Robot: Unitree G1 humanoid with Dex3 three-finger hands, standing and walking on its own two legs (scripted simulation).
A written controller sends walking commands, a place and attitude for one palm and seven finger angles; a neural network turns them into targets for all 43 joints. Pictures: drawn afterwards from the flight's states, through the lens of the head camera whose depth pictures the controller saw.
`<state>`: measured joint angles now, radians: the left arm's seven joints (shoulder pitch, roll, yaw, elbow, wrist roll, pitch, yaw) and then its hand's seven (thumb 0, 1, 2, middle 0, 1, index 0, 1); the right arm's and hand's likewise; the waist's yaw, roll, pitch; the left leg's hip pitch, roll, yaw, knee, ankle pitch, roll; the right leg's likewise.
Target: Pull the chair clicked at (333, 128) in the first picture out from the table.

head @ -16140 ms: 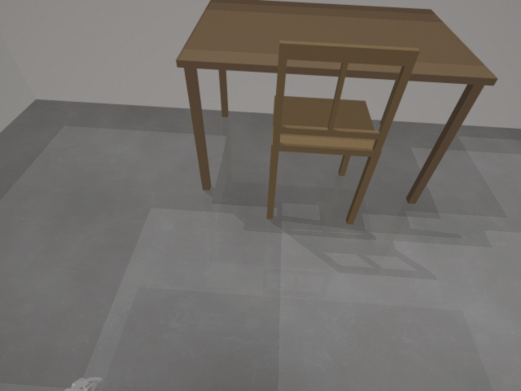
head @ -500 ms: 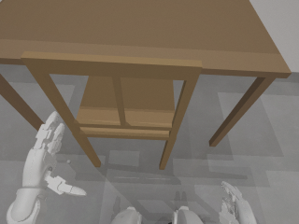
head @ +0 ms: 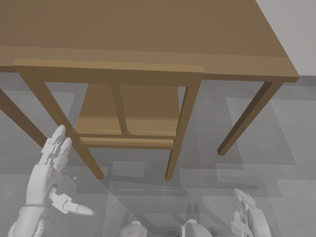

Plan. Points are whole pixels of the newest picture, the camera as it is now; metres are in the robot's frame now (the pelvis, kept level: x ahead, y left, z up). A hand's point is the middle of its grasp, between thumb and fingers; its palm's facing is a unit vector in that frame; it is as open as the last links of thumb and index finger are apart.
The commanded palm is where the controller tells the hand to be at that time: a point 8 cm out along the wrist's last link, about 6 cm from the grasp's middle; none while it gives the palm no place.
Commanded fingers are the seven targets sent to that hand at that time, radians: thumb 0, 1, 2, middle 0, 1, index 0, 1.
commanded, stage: aim the fingers beside a spindle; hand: left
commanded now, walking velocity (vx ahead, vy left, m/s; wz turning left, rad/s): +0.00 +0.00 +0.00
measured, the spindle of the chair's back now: (120, 111) +0.46 +0.15 -0.02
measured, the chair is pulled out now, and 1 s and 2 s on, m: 0.00 0.00 0.00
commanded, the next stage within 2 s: none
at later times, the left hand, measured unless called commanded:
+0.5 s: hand (93, 170) +0.27 +0.17 +0.01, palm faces +0.06 -1.00 -0.04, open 16.9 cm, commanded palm +0.24 +0.23 +0.02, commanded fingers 0.00 -0.50 0.30 -0.06 -0.08 -0.06 -0.08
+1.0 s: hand (109, 162) +0.29 +0.15 +0.00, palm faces +0.02 -1.00 -0.01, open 16.9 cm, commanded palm +0.27 +0.20 +0.00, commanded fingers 0.00 -0.50 0.30 -0.06 -0.08 -0.06 -0.08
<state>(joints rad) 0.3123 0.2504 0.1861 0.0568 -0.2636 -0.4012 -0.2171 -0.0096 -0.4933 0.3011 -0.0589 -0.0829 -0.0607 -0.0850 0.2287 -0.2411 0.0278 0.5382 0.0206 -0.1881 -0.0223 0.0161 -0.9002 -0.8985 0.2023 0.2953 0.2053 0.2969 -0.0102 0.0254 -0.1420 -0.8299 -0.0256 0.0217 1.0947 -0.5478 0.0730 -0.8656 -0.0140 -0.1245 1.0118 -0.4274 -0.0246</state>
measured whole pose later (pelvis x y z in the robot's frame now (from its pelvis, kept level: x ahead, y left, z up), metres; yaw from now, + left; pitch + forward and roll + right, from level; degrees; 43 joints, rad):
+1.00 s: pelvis -0.01 -0.02 -0.03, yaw +0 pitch +21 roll -2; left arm 0.07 0.18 0.11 0.24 -0.20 -0.47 -0.12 -0.01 -0.49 0.30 -0.06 -0.08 -0.06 -0.08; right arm 0.20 -0.25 0.02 0.56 0.00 -0.14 0.00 0.02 -0.90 -0.90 0.20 0.30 0.20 0.30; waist -0.03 0.02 -0.16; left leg -0.99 -0.02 0.03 1.22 -0.59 0.06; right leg -1.04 -0.02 -0.12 1.15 -0.47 -0.05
